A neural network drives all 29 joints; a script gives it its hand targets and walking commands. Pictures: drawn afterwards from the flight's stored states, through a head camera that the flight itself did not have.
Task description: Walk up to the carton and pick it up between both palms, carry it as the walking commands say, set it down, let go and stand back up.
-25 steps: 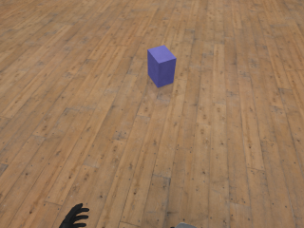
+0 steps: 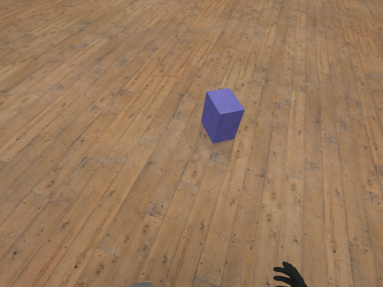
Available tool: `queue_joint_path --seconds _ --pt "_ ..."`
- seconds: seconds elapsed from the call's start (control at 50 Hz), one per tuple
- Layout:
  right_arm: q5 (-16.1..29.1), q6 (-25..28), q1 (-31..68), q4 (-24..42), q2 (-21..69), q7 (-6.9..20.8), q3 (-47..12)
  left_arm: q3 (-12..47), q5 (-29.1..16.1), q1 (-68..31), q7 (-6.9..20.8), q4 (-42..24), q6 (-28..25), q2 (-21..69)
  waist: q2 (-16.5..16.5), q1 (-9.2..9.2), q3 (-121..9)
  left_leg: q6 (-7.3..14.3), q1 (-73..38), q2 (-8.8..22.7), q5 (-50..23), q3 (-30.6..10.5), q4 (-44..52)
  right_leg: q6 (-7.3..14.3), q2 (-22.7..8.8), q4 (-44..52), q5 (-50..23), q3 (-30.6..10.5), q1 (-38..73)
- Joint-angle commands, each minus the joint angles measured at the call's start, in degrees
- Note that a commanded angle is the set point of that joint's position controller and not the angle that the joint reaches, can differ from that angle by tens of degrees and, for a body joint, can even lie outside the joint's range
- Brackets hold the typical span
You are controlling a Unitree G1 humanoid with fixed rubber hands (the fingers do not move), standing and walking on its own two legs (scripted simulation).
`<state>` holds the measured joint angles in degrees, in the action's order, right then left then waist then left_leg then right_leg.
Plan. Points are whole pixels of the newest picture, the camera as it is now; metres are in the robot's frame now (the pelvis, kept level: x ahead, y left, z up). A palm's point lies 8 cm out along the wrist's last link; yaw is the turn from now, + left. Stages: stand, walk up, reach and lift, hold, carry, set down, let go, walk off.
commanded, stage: walk up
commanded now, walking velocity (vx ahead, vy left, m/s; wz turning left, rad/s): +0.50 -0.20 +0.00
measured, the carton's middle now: (221, 116) +1.25 -0.15 -0.62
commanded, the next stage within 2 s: none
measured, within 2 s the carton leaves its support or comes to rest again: neither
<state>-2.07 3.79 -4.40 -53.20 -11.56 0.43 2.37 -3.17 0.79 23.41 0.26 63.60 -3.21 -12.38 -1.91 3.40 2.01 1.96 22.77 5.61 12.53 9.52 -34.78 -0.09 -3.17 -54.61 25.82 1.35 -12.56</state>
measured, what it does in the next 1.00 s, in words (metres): walks ahead: right foot, then left foot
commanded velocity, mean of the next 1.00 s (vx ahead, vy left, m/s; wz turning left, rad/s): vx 0.50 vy -0.05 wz -0.01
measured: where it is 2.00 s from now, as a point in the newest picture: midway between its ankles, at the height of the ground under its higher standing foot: (205, 185)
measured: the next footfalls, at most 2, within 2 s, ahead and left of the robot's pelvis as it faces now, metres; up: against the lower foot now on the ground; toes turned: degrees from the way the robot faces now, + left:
right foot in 0.46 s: +0.38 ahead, -0.20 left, +0.00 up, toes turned -9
left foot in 0.96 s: +0.61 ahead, +0.08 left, +0.00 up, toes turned +10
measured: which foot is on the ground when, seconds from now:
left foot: down 0.00-0.46, up 0.48-0.94, down 0.96-1.00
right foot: up 0.00-0.44, down 0.46-0.98, up 1.00-1.00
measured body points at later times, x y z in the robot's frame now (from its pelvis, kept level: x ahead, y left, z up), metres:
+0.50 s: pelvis +0.24 -0.08 -0.01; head +0.28 -0.09 +0.44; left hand +0.41 +0.15 -0.13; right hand +0.15 -0.32 -0.16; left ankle +0.08 +0.09 -0.70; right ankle +0.34 -0.20 -0.73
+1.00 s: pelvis +0.48 -0.04 +0.00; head +0.51 -0.02 +0.45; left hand +0.38 +0.19 -0.16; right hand +0.66 -0.26 -0.11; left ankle +0.57 +0.07 -0.73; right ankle +0.34 -0.19 -0.71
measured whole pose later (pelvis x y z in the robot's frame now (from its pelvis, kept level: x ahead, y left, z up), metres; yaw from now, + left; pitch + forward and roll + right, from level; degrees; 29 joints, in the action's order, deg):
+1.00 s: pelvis +0.48 -0.04 +0.00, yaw +0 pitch +0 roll -1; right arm -2.3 3.5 -2.4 -52.3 -10.9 1.8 2.8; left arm -2.2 0.5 27.1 -0.1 64.4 -3.9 -11.3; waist -1.3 4.3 2.2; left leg 0.7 23.7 5.2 8.3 9.0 -32.8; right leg -1.9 -5.9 -34.4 26.3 5.7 -3.5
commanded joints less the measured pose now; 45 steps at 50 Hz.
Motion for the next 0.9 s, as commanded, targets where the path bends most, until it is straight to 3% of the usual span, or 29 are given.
queue_joint_path --seconds 0.0,0.02,0.06,0.12,0.24,0.34,0.38,0.4,0.42,0.44,0.46,0.48,0.5,0.52,0.54,0.56,0.6,0.66,0.8,0.84,0.88 --pt "0.4 -0.1 -15.0 -4.0 -10.1 -1.2 2.4 -0.8 0.6 0.2 0.7 -2.9 -0.2 -1.9 8.6 -4.91 -1.9 2.1 -19.0 19.3 -2.3 -26.5 20.8 1.5 -3.5 -16.8 -8.0 -6.0 -24.1" --pt "0.6 0.3 -12.1 -3.4 -6.9 -1.0 1.8 -0.9 0.8 0.2 1.1 -3.0 0.2 -1.5 9.5 -3.06 -0.2 1.0 -15.1 15.2 -5.6 -20.2 20.7 0.8 -4.1 -14.3 -11.9 -5.0 -21.5" --pt "1.3 1.0 -12.2 -3.0 -6.0 -0.6 1.3 -0.9 1.6 0.6 1.9 -3.3 1.9 -1.3 11.8 -1.6 -0.1 -0.2 -12.3 12.6 -12.8 -13.3 20.7 -0.7 -3.2 -12.6 -15.4 -2.7 -18.2" --pt "1.4 1.7 -17.4 -4.1 -7.2 -0.7 1.6 -0.2 1.8 -5.9 2.7 -5.5 3.0 -1.5 11.8 -2.87 1.3 0.2 -13.6 12.9 -17.0 -10.9 21.3 -2.0 -3.8 -7.6 -19.4 -0.9 -21.4" --pt "1.1 1.4 -23.0 -4.7 -7.8 -1.1 2.3 0.7 1.3 -19.2 4.3 -10.4 3.1 -1.2 12.0 -6.34 5.8 1.6 -17.4 12.9 -9.6 -8.4 26.7 -2.7 -3.8 10.9 -26.1 1.2 -23.8" --pt "0.9 0.9 -24.4 -5.6 -9.5 -1.4 3.2 0.3 0.8 -24.7 4.8 -13.1 2.5 -1.9 13.4 -7.17 6.6 1.9 -19.8 14.2 -11.9 -5.5 26.8 -2.1 -2.9 21.6 -22.2 3.4 -17.9" --pt "0.7 0.7 -24.3 -6.5 -8.5 -1.1 2.7 0.5 1.3 -22.8 3.8 -12.4 1.2 -2.3 16.5 -6.17 4.1 1.9 -18.5 11.3 -8.2 -1.8 22.8 -1.0 -1.6 23.6 -18.2 6.3 -11.7" --pt "0.4 0.5 -24.6 -7.0 -8.1 -0.9 2.3 -0.1 1.6 -19.2 3.1 -11.1 0.6 -3.5 12.5 -4.11 1.0 2.1 -16.2 9.8 -9.0 -0.5 16.2 -0.2 -0.9 25.2 -17.8 8.4 -4.3" --pt "0.1 0.4 -25.0 -7.2 -7.3 -0.6 1.8 -0.9 1.6 -12.7 2.2 -8.5 0.0 -5.6 5.3 -1.51 -3.5 1.6 -13.7 7.4 -11.6 0.3 5.3 1.2 -0.1 26.3 -16.0 10.1 4.9" --pt "-0.5 0.5 -25.0 -6.1 -5.7 -0.5 1.1 -2.6 2.2 -2.8 1.4 -5.5 -0.9 -9.2 -3.5 2.63 -9.6 0.6 -4.6 6.1 -5.5 -1.8 -9.9 2.1 -3.7 25.2 -13.7 5.2 17.3" --pt "0.1 1.0 -24.8 -3.2 -1.3 -0.4 -0.2 -4.4 3.1 4.7 0.7 -3.9 -1.5 -15.4 -20.2 4.96 -14.2 -1.7 9.6 -1.8 18.4 -3.5 -26.9 4.6 -18.5 34.2 -3.7 -20.0 25.1" --pt "0.7 1.0 -23.3 -2.6 -1.9 -0.4 0.5 -4.0 1.6 5.2 0.5 -4.5 -1.0 -17.0 -16.5 4.23 -17.0 -1.1 14.1 -0.9 20.4 -9.5 -36.9 7.3 -25.0 43.2 4.4 -33.6 25.2" --pt "0.5 0.5 -22.1 -3.7 -3.7 -0.8 1.3 -3.3 1.3 1.2 0.5 -5.8 -1.2 -15.2 -6.5 1.81 -13.4 -0.8 15.3 0.9 15.4 -12.2 -39.9 7.7 -25.7 43.0 2.3 -33.3 20.1" --pt "0.7 0.3 -21.5 -5.0 -3.9 -0.9 2.0 -2.4 1.1 -3.0 0.5 -6.2 -1.6 -12.1 -1.3 -0.54 -6.7 -1.0 14.4 2.6 10.5 -12.3 -39.0 7.0 -23.4 42.1 -7.4 -27.1 13.3" --pt "0.4 -0.1 -20.9 -5.6 -3.2 -0.5 1.9 -1.7 0.8 -7.3 0.3 -6.4 -2.1 -8.3 -1.1 -2.73 -2.4 -1.4 11.9 4.2 5.7 -11.6 -35.7 5.9 -19.7 41.7 -14.0 -18.7 7.4" --pt "-0.1 -0.8 -21.1 -5.5 -2.4 0.1 1.7 -1.2 0.6 -9.5 0.2 -6.4 -2.5 -5.8 -3.9 -3.87 -1.2 -1.7 9.3 4.4 3.6 -10.6 -33.3 4.9 -17.1 42.0 -18.5 -12.7 3.4" --pt "-0.3 -2.3 -20.3 -4.1 -1.9 0.7 1.8 -0.3 0.7 -8.1 0.2 -6.0 -3.2 -4.7 -7.3 -4.31 -1.9 -2.0 6.4 3.4 1.7 -9.2 -30.0 4.4 -14.5 41.4 -23.5 -7.2 1.8" --pt "-0.2 -3.2 -12.5 -0.8 -2.6 1.6 1.8 -0.1 0.9 -3.3 -0.1 -4.9 -3.5 -5.6 -7.4 -2.73 0.1 -3.1 10.1 3.0 -2.2 -7.9 -24.7 5.8 -15.3 43.4 -23.6 -6.1 3.3" --pt "0.8 -2.9 2.4 3.6 -1.9 2.9 1.0 -0.6 0.7 3.0 -0.7 -2.9 -3.0 -6.4 -6.0 0.64 5.0 -6.0 11.1 1.7 -7.8 -5.2 -5.1 6.8 -14.3 47.9 -16.9 -2.8 7.2" --pt "1.1 -2.3 4.5 4.4 -1.8 3.0 0.8 -0.5 0.5 2.7 -0.5 -2.4 -2.5 -6.4 -10.9 -0.07 4.3 -5.2 3.9 1.1 -6.8 -3.7 -0.3 6.4 -11.2 48.1 -14.3 2.2 5.2" --pt "0.9 -1.8 4.3 4.0 -2.3 2.5 0.9 -0.4 0.2 4.3 -0.4 -1.6 -1.8 -6.9 -8.6 -0.39 4.6 -4.9 -0.1 0.0 -3.3 -1.4 1.5 6.9 -11.6 46.1 -15.0 2.0 4.5"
